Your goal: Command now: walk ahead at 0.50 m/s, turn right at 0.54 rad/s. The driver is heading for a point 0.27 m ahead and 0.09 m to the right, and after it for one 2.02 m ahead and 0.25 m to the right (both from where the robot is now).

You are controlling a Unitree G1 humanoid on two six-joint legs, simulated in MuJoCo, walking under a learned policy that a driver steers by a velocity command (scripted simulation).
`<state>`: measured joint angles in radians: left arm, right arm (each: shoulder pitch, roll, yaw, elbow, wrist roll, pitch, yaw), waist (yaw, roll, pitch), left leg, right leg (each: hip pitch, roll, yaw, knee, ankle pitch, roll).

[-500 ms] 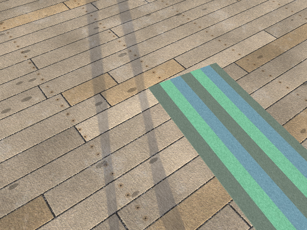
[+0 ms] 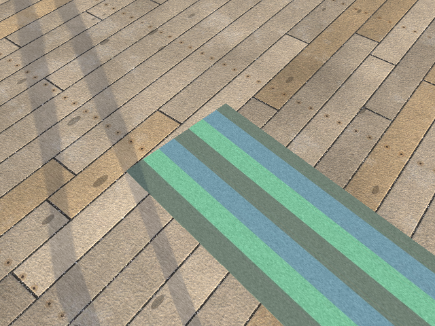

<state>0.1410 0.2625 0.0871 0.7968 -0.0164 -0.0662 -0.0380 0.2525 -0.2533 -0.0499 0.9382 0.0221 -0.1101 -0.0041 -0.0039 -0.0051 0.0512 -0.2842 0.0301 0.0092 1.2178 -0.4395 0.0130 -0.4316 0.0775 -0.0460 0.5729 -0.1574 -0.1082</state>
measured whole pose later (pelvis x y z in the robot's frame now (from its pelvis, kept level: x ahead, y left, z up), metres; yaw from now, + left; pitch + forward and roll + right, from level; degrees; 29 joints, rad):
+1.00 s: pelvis +0.52 -0.09 +0.01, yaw -21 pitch +2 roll +0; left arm 0.15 0.26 0.05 0.69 0.00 -0.07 -0.03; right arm 0.32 -0.29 -0.04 0.90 0.02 -0.09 0.01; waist -0.03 0.02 0.02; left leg -0.35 0.05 -0.01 1.12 -0.43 0.02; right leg -0.39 0.01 -0.04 0.51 -0.15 -0.05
